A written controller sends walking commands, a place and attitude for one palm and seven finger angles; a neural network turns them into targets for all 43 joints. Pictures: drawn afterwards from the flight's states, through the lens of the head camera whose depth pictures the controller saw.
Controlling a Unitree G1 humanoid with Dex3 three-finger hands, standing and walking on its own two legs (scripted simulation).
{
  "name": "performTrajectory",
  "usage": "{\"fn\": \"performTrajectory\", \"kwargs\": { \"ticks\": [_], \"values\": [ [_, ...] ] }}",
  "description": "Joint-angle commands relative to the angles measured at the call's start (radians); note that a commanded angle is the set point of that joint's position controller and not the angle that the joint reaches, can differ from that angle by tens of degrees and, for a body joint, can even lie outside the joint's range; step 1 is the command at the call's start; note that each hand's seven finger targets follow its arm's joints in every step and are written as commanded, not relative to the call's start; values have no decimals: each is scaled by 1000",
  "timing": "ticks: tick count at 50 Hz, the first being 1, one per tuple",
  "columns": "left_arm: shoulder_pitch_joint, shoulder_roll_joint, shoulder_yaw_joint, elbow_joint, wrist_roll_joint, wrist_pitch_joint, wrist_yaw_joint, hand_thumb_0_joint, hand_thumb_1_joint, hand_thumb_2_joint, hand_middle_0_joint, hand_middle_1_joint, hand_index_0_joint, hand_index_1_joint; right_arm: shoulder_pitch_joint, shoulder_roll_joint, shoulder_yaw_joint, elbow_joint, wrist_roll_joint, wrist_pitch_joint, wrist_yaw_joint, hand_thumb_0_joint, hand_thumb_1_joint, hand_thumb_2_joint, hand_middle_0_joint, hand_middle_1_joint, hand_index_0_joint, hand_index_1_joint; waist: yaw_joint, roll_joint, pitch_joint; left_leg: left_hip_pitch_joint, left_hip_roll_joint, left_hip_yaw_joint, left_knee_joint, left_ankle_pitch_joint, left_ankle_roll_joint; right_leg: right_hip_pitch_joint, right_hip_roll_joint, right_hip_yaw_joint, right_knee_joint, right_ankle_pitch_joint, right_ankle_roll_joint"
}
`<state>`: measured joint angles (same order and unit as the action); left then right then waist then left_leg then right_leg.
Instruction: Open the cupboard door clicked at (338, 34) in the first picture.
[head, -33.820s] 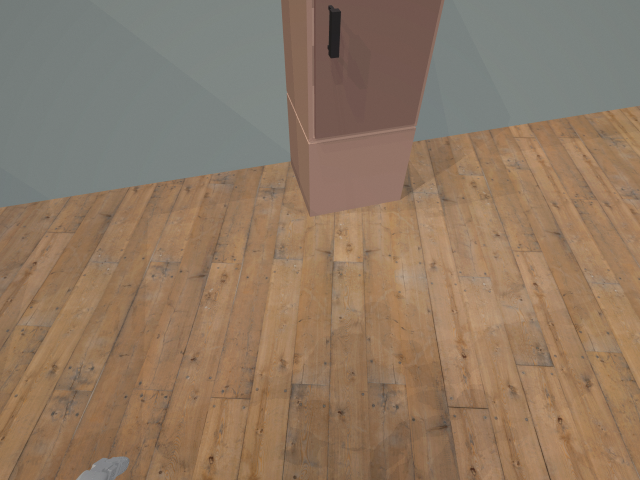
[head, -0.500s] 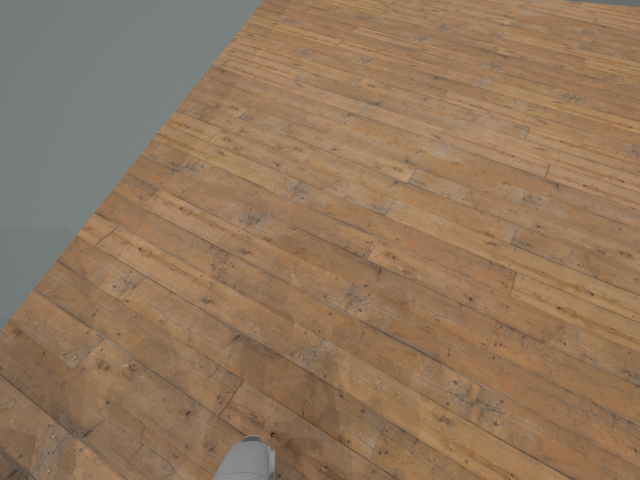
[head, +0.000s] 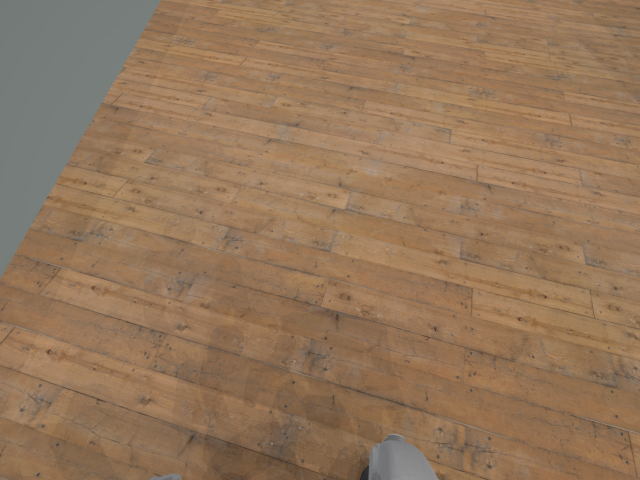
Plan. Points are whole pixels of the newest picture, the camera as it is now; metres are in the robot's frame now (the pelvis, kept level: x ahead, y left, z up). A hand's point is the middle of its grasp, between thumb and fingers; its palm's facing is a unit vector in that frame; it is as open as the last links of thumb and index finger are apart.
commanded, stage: walk to a spot facing it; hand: left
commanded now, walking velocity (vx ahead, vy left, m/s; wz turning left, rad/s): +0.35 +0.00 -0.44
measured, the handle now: out of the picture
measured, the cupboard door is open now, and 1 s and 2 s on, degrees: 42 42 42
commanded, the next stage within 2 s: turn to face it in 0.24 s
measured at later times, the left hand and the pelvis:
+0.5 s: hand (263, 398) +0.26 +0.10 -0.17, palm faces -0.05 -0.98 -0.20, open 7.2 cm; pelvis +0.23 -0.07 +0.00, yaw -4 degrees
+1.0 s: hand (260, 296) +0.44 +0.13 -0.16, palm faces +0.19 -0.95 -0.26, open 7.4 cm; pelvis +0.36 -0.09 -0.01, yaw +10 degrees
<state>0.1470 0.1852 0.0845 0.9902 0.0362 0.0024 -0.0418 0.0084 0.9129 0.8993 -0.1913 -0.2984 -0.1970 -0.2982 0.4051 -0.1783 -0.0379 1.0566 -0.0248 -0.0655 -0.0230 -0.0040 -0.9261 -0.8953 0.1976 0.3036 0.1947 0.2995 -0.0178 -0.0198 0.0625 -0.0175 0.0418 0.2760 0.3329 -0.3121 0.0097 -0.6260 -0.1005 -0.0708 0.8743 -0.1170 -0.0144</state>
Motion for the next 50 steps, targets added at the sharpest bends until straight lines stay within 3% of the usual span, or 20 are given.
{"fn": "performTrajectory", "kwargs": {
  "ticks": [1,4,6,7,8,9,10,13,15,26,30,31,32,33,34,35,37,41,47,50],
  "values": [
    [-127,6,-16,-93,-7,-20,-6,0,900,900,-200,-300,-200,-300,119,-111,-7,-9,-11,-10,-3,0,-900,-900,200,300,200,300,-30,118,76,-6,285,-78,-110,542,88,25,33,-50,-143,-29,-39],
    [-18,40,-12,-71,-9,-30,2,0,900,900,-200,-300,-200,-300,109,-152,-11,0,-11,-1,-2,0,-900,-900,200,300,200,300,33,130,-8,44,300,-41,80,879,73,212,104,-99,-204,-143,-88],
    [272,118,14,19,-5,-52,12,0,900,900,-200,-300,-200,-300,38,-161,-9,-22,9,-2,6,0,-900,-900,200,300,200,300,172,83,-165,-150,230,5,450,826,17,668,101,-66,-322,-66,-129],
    [399,232,46,49,-4,-59,28,0,900,900,-200,-300,-200,-300,62,-98,-4,-50,29,-9,12,0,-900,-900,200,300,200,300,206,-156,-300,-468,91,14,801,184,-33,976,-191,348,-399,-17,-237],
    [403,293,48,53,-32,-56,35,0,900,900,-200,-300,-200,-300,9,-82,-11,-80,31,-12,6,0,-900,-900,200,300,200,300,184,-199,-295,-653,5,-104,1062,-308,-46,1000,-353,611,-521,194,-320],
    [322,252,39,26,-34,-54,46,0,900,900,-200,-300,-200,-300,-36,-104,-22,-81,19,-7,5,0,-900,-900,200,300,200,300,155,-149,-226,-672,55,-239,1097,-195,-34,846,-319,558,-544,184,-284],
    [230,198,22,7,-36,-51,50,0,900,900,-200,-300,-200,-300,-72,-77,-24,-79,17,3,3,0,-900,-900,200,300,200,300,103,-73,-109,-665,101,-266,1069,-101,-34,669,-286,462,-581,101,-252],
    [110,93,-15,-11,-24,-72,52,0,900,900,-200,-300,-200,-300,17,-14,-11,-19,-1,44,11,0,-900,-900,200,300,200,300,-14,-56,-9,-514,124,-253,874,14,-50,373,-154,212,-665,113,-171],
    [110,78,-18,0,-23,-82,50,0,900,900,-200,-300,-200,-300,61,0,-12,2,-2,55,16,0,-900,-900,200,300,200,300,-39,-65,-31,-477,109,-233,772,54,-60,354,-104,141,-677,107,-163],
    [219,74,-38,83,-24,-82,70,0,900,900,-200,-300,-200,-300,-221,-18,3,-45,16,54,22,0,-900,-900,200,300,200,300,15,-71,14,-540,22,-185,445,80,-35,642,-167,13,-545,729,-108],
    [202,124,-18,66,-21,-63,80,0,900,900,-200,-300,-200,-300,-162,-54,-3,-44,6,60,18,0,-900,-900,200,300,200,300,-33,-69,-15,-406,-44,-141,313,65,2,682,-179,-44,-332,899,-81],
    [201,137,-14,56,-24,-58,80,0,900,900,-200,-300,-200,-300,-102,-76,-9,-35,0,61,17,0,-900,-900,200,300,200,300,-58,-62,-55,-311,-59,-144,242,140,18,661,-165,-68,-204,856,-55],
    [215,132,-11,45,-31,-53,79,0,900,900,-200,-300,-200,-300,-31,-120,-20,-31,-11,59,14,0,-900,-900,200,300,200,300,-84,-3,-119,-137,17,-227,201,445,68,536,-127,-99,-27,652,-12],
    [246,82,-9,9,-51,-46,76,0,900,900,-200,-300,-200,-300,16,-213,-40,-49,-20,57,6,0,-900,-900,200,300,200,300,-82,248,-210,59,295,-603,186,917,229,256,9,-109,248,-45,51],
    [165,80,-22,-53,-41,-40,80,0,900,900,-200,-300,-200,-300,53,-243,-43,-47,-1,68,2,0,-900,-900,200,300,200,300,-83,198,-193,-18,399,-736,98,967,311,188,65,12,403,-527,43],
    [119,72,-12,-66,-31,-25,82,0,900,900,-200,-300,-200,-300,-3,-241,-47,-60,2,64,-7,0,-900,-900,200,300,200,300,-59,134,-164,-92,393,-719,47,719,293,119,49,93,452,-476,48],
    [97,63,0,-61,-18,-13,70,0,900,900,-200,-300,-200,-300,-125,-181,-35,-109,0,57,-14,0,-900,-900,200,300,200,300,-7,126,-77,-239,278,-617,-15,418,217,93,11,109,402,-362,62],
    [140,48,5,-58,-14,14,62,0,900,900,-200,-300,-200,-300,-189,-186,-41,-145,0,51,-3,0,-900,-900,200,300,200,300,31,92,-126,-279,187,-493,-16,351,169,150,23,73,233,-277,85],
    [40,67,0,-135,-13,16,59,0,900,900,-200,-300,-200,-300,-187,-216,-72,-167,-6,72,12,0,-900,-900,200,300,200,300,6,154,-124,-282,146,-542,21,277,157,200,74,35,-29,-282,93],
    [79,88,2,-148,-18,3,61,0,900,900,-200,-300,-200,-300,-221,-229,-85,-192,-3,83,13,0,-900,-900,200,300,200,300,24,187,-146,-299,126,-568,95,346,134,329,109,19,-216,-239,85]
  ]
}}
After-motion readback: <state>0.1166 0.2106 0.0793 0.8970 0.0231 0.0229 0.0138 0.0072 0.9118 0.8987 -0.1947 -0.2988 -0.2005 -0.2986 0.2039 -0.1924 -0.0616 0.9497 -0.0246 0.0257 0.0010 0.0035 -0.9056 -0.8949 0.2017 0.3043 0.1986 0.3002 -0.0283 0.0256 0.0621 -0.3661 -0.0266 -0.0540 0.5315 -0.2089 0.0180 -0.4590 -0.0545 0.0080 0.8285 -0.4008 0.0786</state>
